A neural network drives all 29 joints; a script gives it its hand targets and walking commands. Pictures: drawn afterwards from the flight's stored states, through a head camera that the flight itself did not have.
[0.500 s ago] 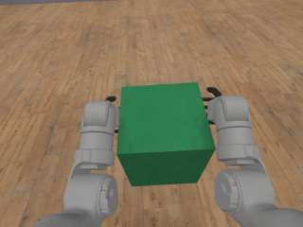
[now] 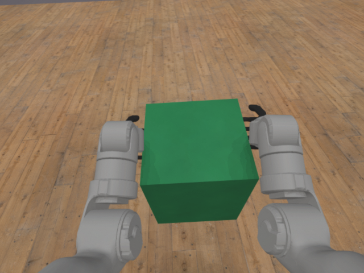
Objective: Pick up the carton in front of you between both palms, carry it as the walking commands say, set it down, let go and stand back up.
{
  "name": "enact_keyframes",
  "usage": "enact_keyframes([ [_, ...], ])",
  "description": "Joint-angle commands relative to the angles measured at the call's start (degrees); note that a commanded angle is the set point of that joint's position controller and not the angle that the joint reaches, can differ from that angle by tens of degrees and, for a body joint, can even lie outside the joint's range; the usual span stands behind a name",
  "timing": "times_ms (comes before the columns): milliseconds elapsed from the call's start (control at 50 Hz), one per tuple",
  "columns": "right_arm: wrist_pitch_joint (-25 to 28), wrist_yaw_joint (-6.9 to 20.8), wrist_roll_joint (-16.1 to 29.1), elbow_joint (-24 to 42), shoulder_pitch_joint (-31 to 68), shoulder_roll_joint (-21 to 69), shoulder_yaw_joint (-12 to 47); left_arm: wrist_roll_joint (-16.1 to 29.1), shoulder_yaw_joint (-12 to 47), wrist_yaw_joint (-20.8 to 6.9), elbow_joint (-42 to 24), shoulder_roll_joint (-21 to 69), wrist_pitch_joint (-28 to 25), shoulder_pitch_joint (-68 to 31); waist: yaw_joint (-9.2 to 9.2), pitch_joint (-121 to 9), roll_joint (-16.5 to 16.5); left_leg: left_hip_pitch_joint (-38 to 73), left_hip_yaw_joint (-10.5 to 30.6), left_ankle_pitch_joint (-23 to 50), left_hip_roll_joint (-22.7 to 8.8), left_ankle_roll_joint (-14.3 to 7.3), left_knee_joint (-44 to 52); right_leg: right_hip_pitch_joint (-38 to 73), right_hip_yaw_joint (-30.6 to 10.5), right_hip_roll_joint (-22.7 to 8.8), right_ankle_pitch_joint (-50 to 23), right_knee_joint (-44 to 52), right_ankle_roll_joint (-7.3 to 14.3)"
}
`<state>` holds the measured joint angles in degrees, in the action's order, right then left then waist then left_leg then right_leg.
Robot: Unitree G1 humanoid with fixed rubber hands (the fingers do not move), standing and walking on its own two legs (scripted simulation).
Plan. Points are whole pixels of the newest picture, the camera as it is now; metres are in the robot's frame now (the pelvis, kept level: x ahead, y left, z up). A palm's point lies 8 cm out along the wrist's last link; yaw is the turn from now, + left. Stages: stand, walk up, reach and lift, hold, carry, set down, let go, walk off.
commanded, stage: carry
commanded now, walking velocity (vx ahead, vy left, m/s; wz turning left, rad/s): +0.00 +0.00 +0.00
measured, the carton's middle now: (194, 166) +0.36 +0.00 +0.03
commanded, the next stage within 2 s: none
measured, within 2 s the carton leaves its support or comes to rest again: neither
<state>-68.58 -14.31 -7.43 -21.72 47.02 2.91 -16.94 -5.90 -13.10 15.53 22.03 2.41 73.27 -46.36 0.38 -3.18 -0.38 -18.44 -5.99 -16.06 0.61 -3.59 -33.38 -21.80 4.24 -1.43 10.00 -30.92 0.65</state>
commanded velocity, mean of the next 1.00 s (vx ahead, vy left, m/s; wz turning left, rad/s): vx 0.38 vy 0.00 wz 0.00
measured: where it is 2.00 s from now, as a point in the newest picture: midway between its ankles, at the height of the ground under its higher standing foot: (194, 175)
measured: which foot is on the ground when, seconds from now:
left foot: down 0.00-0.58, up 0.60-0.98, down 1.00-1.00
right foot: down 0.00-1.00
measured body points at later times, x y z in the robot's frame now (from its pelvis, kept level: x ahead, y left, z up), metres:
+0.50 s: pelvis +0.03 -0.01 +0.00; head +0.01 -0.02 +0.45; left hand +0.40 +0.13 +0.13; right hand +0.40 -0.16 +0.13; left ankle +0.02 +0.08 -0.73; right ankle +0.05 -0.12 -0.71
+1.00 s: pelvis +0.25 -0.02 -0.01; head +0.28 -0.02 +0.44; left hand +0.63 +0.12 +0.11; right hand +0.64 -0.18 +0.11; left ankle +0.40 +0.07 -0.73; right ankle +0.07 -0.11 -0.73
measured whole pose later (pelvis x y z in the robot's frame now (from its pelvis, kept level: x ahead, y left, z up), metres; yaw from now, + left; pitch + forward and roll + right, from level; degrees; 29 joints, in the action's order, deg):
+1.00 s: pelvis +0.25 -0.02 -0.01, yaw -2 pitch +4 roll +0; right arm -68.7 -13.0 -7.2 -16.8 48.1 2.1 -16.5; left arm -6.4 -15.4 17.8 14.5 4.9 73.8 -46.7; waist 1.4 -1.3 0.4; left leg -31.2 -8.4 -2.2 -1.4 -2.2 -27.5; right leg -1.3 5.8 -0.8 27.6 -26.6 0.4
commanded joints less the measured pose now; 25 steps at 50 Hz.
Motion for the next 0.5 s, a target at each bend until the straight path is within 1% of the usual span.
enact_keyframes([
  [0, -1.55, 23.29, 26.19, -0.43, 38.13, 66.35, 24.36, 26.86, 22.98, -22.51, -9.26, 64.84, -4.47, -48.17, -0.11, -23.91, 0.59, 6.57, 8.21, 10.32, -9.16, -0.25, 5.7, 10.08, -6.2, -6.52, -6.03, 2.4, 1.97],
  [240, -1.55, 23.3, 26.22, -0.4, 38.23, 66.37, 24.36, 26.84, 22.98, -22.51, -9.22, 64.87, -4.46, -48.15, -0.13, -23.94, 0.61, 6.62, 8.06, 10.47, -9.23, -0.22, 5.69, 10.07, -6.05, -6.55, -6.08, 2.36, 1.9],
  [260, -1.54, 23.31, 26.21, -0.38, 38.19, 66.39, 24.42, 26.92, 23.03, -22.52, -9.22, 64.88, -4.47, -48.19, -0.15, -24.38, 0.94, 6.63, 8.15, 6.0, -9.02, -0.33, 6.62, 9.91, -5.67, -6.09, -2.26, 2.52, 2.02],
  [280, -1.5, 23.31, 26.18, -0.26, 38.43, 66.36, 24.5, 27.07, 23.15, -22.54, -9.32, 64.98, -4.48, -48.3, -0.32, -23.74, 1.88, 6.2, 9.15, -1.57, -9.16, -0.86, 8.47, 8.64, -4.65, -5.04, 3.59, 1.84, 2.15],
  [300, -1.46, 23.28, 26.19, -0.38, 38.58, 66.28, 24.48, 27.19, 23.29, -22.55, -9.39, 65.19, -4.51, -48.63, -0.65, -22.4, 3.58, 6.26, 11.28, -11.6, -9.97, -1.84, 11.33, 6.15, -2.89, -3.46, 10.98, 0.19, 2.05],
  [320, -1.36, 23.27, 26.19, -0.59, 38.24, 66.2, 24.44, 27.25, 23.44, -22.59, -9.53, 65.32, -4.59, -49.16, -1.55, -20.39, 5.73, 6.66, 15.3, -20.49, -11.75, -3.58, 14.34, 1.99, -0.44, -1.11, 15.79, -3.46, 1.88],
  [340, -1.27, 23.31, 26.23, -0.21, 38.45, 65.95, 24.46, 27.13, 23.57, -22.63, -9.46, 65.5, -4.72, -49.66, -2.68, -17.95, 7.63, 8.67, 19.83, -25.38, -14.59, -5.63, 16.89, -3.95, 1.98, 0.58, 17.08, -7.79, 1.66],
  [360, -1.19, 23.3, 26.18, 0.08, 38.49, 65.61, 24.58, 26.93, 23.7, -22.65, -8.95, 65.7, -4.78, -49.73, -3.6, -16.68, 9.38, 10.94, 23.71, -25.4, -17.59, -7.78, 17.68, -8.7, 2.08, 0.55, 15.04, -12.23, 1.67],
  [380, -1.16, 23.25, 25.97, 0.18, 38.25, 65.17, 24.63, 26.98, 23.92, -22.7, -8.61, 65.86, -4.86, -49.65, -3.98, -16.22, 9.63, 12.63, 25.46, -22.55, -18.9, -9.15, 17.95, -12.21, 0.64, -0.14, 14.92, -14.31, 1.99],
  [400, -1.14, 23.17, 25.92, 0.41, 38.45, 64.95, 24.72, 27.17, 24.04, -22.73, -8.49, 65.87, -4.93, -49.82, -4.07, -16.22, 8.56, 14.29, 25.38, -17.93, -19.22, -9.71, 17.48, -14.22, 0.08, -0.35, 14.58, -14.91, 2.22],
  [440, -1.15, 22.94, 26.37, 1.11, 39.18, 65.2, 25.23, 27.45, 23.68, -22.69, -8.27, 65.4, -4.98, -49.38, -3.94, -18.06, 7.35, 17.04, 21.93, -6.62, -18.39, -9.58, 14.62, -13.69, 0.92, 0.27, 13.89, -13.86, 2.1],
  [460, -1.19, 22.82, 26.63, 1.28, 39.15, 65.44, 25.49, 27.39, 23.39, -22.61, -8.02, 65.13, -4.99, -48.75, -3.85, -19.17, 7.58, 17.2, 19.72, -2.84, -17.61, -9.12, 13.24, -11.8, 1.76, 1.0, 13.91, -12.19, 1.96],
  [480, -1.25, 22.7, 26.79, 1.3, 39.09, 65.66, 25.66, 27.28, 22.99, -22.52, -7.75, 64.92, -4.98, -48.24, -3.52, -19.84, 7.83, 16.39, 17.53, -1.04, -16.68, -8.49, 11.9, -9.03, 2.66, 1.76, 13.4, -9.28, 1.9],
])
